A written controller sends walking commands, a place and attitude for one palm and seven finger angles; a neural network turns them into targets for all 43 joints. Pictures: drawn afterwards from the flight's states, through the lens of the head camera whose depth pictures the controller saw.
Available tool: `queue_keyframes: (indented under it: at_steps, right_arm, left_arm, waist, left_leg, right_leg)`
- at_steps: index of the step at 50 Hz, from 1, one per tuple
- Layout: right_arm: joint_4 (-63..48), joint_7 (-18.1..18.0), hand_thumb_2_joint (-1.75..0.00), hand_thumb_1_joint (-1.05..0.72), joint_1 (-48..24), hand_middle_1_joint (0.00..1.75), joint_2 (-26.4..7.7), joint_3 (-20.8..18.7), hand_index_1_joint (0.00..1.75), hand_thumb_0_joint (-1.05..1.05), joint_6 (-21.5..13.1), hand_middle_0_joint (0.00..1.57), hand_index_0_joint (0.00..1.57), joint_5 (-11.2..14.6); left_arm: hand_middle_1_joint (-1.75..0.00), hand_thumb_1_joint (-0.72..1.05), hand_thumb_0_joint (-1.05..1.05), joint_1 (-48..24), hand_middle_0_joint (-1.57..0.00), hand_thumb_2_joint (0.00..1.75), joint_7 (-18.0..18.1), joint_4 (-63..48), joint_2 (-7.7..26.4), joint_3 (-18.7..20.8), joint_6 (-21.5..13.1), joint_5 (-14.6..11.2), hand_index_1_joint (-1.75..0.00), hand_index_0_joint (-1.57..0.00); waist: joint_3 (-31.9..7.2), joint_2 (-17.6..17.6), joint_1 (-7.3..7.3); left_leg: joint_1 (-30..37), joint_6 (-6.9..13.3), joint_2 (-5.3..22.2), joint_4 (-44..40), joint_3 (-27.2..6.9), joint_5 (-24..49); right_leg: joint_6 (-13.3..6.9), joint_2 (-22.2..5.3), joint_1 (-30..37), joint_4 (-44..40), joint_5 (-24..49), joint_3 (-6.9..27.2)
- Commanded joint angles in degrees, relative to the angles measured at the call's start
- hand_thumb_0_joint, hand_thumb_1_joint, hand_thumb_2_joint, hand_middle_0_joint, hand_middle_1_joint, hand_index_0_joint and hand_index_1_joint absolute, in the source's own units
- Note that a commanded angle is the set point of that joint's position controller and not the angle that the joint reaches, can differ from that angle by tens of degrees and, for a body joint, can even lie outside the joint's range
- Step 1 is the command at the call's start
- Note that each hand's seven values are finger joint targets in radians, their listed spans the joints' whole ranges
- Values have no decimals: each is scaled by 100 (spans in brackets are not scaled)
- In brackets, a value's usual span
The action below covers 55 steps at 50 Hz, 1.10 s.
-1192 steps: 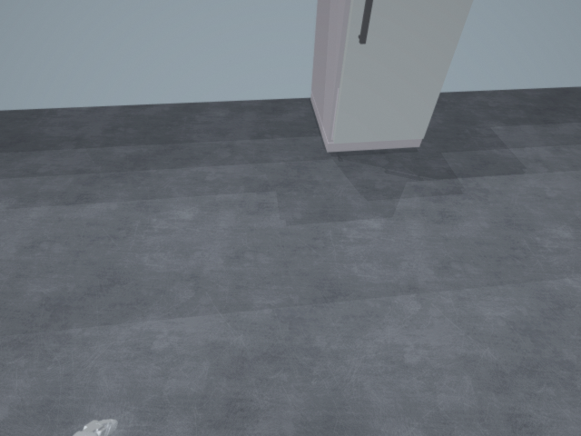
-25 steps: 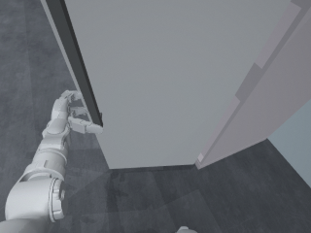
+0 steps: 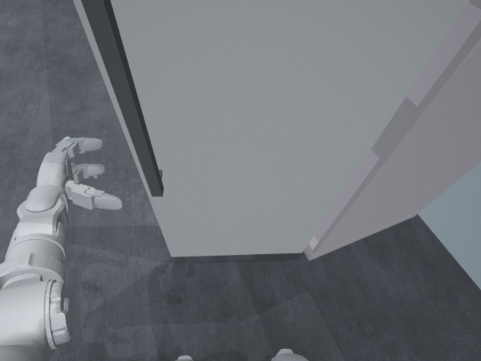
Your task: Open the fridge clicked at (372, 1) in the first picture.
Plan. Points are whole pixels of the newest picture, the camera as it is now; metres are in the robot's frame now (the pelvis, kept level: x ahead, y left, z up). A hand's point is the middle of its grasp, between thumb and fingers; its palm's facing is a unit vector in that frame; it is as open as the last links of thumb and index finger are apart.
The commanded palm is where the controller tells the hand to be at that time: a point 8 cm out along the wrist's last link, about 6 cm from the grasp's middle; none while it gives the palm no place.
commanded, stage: slip the hand off the handle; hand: left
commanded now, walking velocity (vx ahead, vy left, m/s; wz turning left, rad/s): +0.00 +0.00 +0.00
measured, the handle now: (133, 99) +0.49 +0.18 +0.15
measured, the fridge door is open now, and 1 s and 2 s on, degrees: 70 70 70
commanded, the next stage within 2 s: draw the hand back to the body in 0.70 s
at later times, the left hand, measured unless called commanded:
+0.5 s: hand (91, 219) +0.34 +0.24 +0.03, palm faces +0.15 -0.97 -0.17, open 14.6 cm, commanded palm +0.30 +0.28 +0.05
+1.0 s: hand (77, 235) +0.28 +0.23 +0.08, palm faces +0.17 -0.99 +0.00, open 14.6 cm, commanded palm +0.24 +0.28 +0.08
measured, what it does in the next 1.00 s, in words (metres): stands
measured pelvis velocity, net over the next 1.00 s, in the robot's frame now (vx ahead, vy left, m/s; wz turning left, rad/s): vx -0.01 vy -0.02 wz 0.03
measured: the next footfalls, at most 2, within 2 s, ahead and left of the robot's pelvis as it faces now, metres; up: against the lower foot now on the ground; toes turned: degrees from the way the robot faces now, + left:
none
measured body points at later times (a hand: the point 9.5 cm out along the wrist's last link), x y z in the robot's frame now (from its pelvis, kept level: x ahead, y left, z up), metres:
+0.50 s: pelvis +0.00 +0.00 +0.00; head +0.03 +0.01 +0.45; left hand +0.33 +0.29 +0.04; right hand +0.13 -0.25 -0.09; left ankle -0.01 +0.10 -0.71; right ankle +0.03 -0.14 -0.71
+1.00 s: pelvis -0.01 -0.02 -0.01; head +0.02 -0.02 +0.44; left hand +0.27 +0.28 +0.09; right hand +0.15 -0.27 -0.09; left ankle -0.01 +0.10 -0.71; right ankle +0.03 -0.14 -0.71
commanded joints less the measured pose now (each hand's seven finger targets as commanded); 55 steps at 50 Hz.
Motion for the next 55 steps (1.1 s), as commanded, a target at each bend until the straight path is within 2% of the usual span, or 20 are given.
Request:
queue_keyframes:
  at_steps: [1,4,5,6,13,19,21,24,25,32,34,37,41,42,44,45,46,48,51,55]
  right_arm:
    - [-562,-114,-90,-90,480,30,-995,-376,30,0,-196,20,20,30]
    - [-654,-75,-90,-90,451,30,-985,-434,30,0,-252,20,20,36]
    - [-667,-68,-90,-90,366,30,-952,-427,30,0,-251,20,20,47]
    - [-692,-62,-90,-90,350,30,-982,-428,30,0,-247,20,20,62]
    - [-958,-51,-90,-90,-15,30,-892,-404,30,0,-372,20,20,89]
    - [-966,-137,-90,-90,-316,30,-830,-322,30,0,-535,20,20,75]
    - [-984,-142,-90,-90,-397,30,-803,-312,30,0,-607,20,20,90]
    - [-1016,-170,-90,-90,-515,30,-819,-293,30,0,-689,20,20,97]
    - [-1055,-173,-90,-90,-620,30,-768,-281,30,0,-728,20,20,96]
    - [-1097,-267,-90,-90,-817,30,-763,-232,30,0,-891,20,20,89]
    - [-1061,-316,-90,-90,-839,30,-786,-203,30,0,-923,20,20,83]
    - [-1059,-355,-90,-90,-925,30,-717,-194,30,0,-1020,20,20,69]
    - [-926,-416,-90,-90,-844,30,-762,-196,30,0,-1131,20,20,58]
    - [-894,-485,-90,-90,-879,30,-574,-203,30,0,-1347,20,20,-28]
    - [-621,-484,-90,-90,-889,30,-635,-201,30,0,-1537,20,20,-86]
    - [-520,-446,-90,-90,-916,30,-600,-212,30,0,-1595,20,20,-125]
    - [-528,-390,-90,-90,-893,30,-673,-244,30,0,-1579,20,20,-119]
    - [-753,-298,-90,-90,-859,30,-726,-259,30,0,-1465,20,20,-34]
    - [-1114,-399,-90,-90,-1040,30,-749,-212,30,0,-1358,20,20,63]
    - [-1173,-505,-90,-90,-1120,30,-605,-150,30,0,-1486,20,20,34]
  left_arm:
    - [-115,-55,0,-2163,-25,20,-114,-1272,1546,137,-395,-65,-115,-25]
    - [-115,-55,0,-1477,-25,20,-211,-1888,1217,74,-384,-294,-115,-25]
    - [-115,-55,0,-1135,-25,20,-232,-1757,957,-88,-290,-363,-115,-25]
    - [-115,-55,0,-1184,-25,20,-223,-1910,1061,16,-231,-402,-115,-25]
    - [-115,-55,0,-213,-25,20,112,-3197,804,-85,-12,-471,-115,-25]
    - [-115,-55,0,-76,-25,20,298,-3990,884,-38,18,-442,-115,-25]
    - [-115,-55,0,431,-25,20,260,-4041,515,-257,90,-522,-115,-25]
    - [-115,-55,0,842,-25,20,218,-4252,588,-168,192,-616,-115,-25]
    - [-115,-55,0,1114,-25,20,182,-4291,238,-457,256,-634,-115,-25]
    - [-115,-55,0,1544,-25,20,159,-4783,239,-394,421,-707,-115,-25]
    - [-115,-55,0,1431,-25,20,165,-4870,532,-152,384,-724,-115,-25]
    - [-115,-55,0,1471,-25,20,106,-5192,375,-328,259,-707,-115,-25]
    - [-115,-55,0,1418,-25,20,83,-5081,580,-143,245,-760,-115,-25]
    - [-115,-55,0,926,-25,20,-85,-6197,-479,65,-790,-1914,-115,-25]
    - [-115,-55,0,1544,-25,20,-353,-5478,-71,458,-1735,-2077,-115,-25]
    - [-115,-55,0,1719,-25,20,-524,-5304,-209,362,-2186,-2071,-115,-25]
    - [-115,-55,0,2255,-25,20,-651,-4810,8,451,-2246,-1862,-115,-25]
    - [-115,-55,0,3016,-25,20,-858,-4462,81,290,-1818,-1653,-115,-25]
    - [-115,-55,0,2529,-25,20,-1039,-5311,435,504,-988,-1921,-115,-25]
    - [-115,-55,0,2400,-25,20,-759,-6402,399,712,-967,-2162,-115,-25]
  waist:
    - [-2020,532,18]
    - [-2499,809,183]
    - [-2189,589,162]
    - [-2052,492,159]
    - [-1771,448,275]
    - [-1740,782,326]
    - [-1573,568,333]
    - [-1534,478,405]
    - [-1371,466,394]
    - [-1050,187,408]
    - [-1028,105,391]
    - [-1157,483,415]
    - [-1188,400,384]
    - [-1031,43,324]
    - [-1340,12,554]
    - [-1229,128,559]
    - [-1236,322,689]
    - [-1071,455,804]
    - [-1411,239,798]
    - [-1403,166,727]
  left_leg:
    - [1048,20,-226,-625,-384,1929]
    - [1672,-73,-129,-542,-488,2835]
    - [1529,-57,-113,-532,-472,2761]
    - [1388,-61,-116,-593,-486,2647]
    - [1329,-37,-118,-725,-467,2475]
    - [1380,-59,-165,-894,-469,1892]
    - [1409,-67,-143,-930,-483,1963]
    - [1312,-51,-180,-973,-444,1820]
    - [1285,-38,-181,-976,-406,1786]
    - [1129,4,-256,-1020,-348,1265]
    - [1026,29,-292,-1026,-342,1030]
    - [1207,17,-302,-1001,-307,1158]
    - [1168,6,-312,-942,-346,1211]
    - [1069,-89,-347,-649,-397,1315]
    - [728,-129,-337,-436,-378,1242]
    - [608,-159,-327,-338,-368,1241]
    - [455,-164,-324,-342,-315,1186]
    - [313,-119,-336,-534,-268,1099]
    - [417,-53,-364,-694,-253,939]
    - [680,-34,-343,-736,-302,1043]
  right_leg:
    - [-286,349,940,-267,1257,103]
    - [-294,373,869,-215,1403,45]
    - [-285,388,821,-240,1341,9]
    - [-280,388,848,-253,1332,0]
    - [-280,380,1062,-304,1159,-32]
    - [-299,339,1222,-352,958,11]
    - [-294,340,1234,-378,982,-35]
    - [-301,319,1420,-409,1006,-20]
    - [-292,311,1403,-422,984,-43]
    - [-268,268,1452,-535,771,-17]
    - [-251,248,1496,-602,610,52]
    - [-275,239,1542,-553,701,60]
    - [-261,237,1555,-544,800,75]
    - [-305,294,1432,-463,965,44]
    - [-323,247,1557,-141,1024,236]
    - [-338,257,1376,44,1051,212]
    - [-351,240,1310,175,990,225]
    - [-357,214,1393,116,860,187]
    - [-282,158,1768,-172,742,289]
    - [-232,226,1854,-381,688,310]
